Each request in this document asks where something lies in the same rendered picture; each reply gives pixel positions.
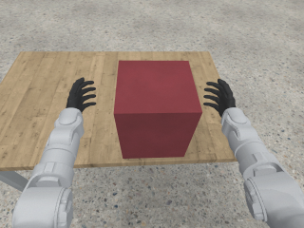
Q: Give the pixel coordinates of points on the robot right forearm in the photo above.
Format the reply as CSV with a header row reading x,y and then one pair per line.
x,y
253,157

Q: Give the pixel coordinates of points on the robot left forearm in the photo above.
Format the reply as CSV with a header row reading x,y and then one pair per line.
x,y
55,169

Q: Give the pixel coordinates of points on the robot right upper arm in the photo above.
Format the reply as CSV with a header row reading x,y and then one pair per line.
x,y
275,199

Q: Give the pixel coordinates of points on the robot right hand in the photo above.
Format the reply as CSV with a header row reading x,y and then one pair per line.
x,y
225,97

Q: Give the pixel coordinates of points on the carton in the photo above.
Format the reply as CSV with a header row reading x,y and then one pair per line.
x,y
156,109

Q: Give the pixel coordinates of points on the table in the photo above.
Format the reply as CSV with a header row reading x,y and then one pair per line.
x,y
35,90

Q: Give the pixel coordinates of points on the robot left upper arm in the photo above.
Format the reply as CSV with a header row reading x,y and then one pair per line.
x,y
44,207

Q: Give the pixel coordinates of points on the robot left hand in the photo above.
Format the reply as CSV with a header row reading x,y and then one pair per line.
x,y
76,98

